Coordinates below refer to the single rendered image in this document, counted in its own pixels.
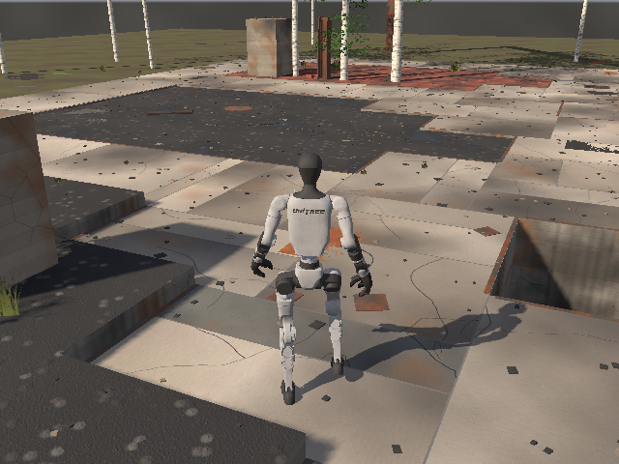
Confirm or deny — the right robot forearm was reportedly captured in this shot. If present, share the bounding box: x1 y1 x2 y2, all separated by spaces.
347 234 369 277

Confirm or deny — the robot right upper arm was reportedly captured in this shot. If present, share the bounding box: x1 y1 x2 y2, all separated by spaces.
330 195 356 249

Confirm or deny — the left robot forearm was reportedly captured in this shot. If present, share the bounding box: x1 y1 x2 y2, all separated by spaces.
253 231 270 263

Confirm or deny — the robot left upper arm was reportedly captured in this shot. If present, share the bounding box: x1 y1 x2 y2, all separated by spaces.
261 194 290 247

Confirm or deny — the robot left hand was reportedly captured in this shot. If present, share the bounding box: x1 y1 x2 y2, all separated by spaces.
251 259 273 277

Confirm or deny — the robot thigh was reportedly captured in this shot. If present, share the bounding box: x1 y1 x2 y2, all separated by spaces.
322 268 341 316
276 271 296 344

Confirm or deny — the robot right thigh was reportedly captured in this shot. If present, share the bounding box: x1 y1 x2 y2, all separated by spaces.
322 268 341 316

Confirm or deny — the robot right hand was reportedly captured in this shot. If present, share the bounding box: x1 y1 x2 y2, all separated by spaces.
350 273 372 297

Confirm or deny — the robot left thigh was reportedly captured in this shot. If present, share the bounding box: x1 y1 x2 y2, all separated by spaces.
276 271 296 344

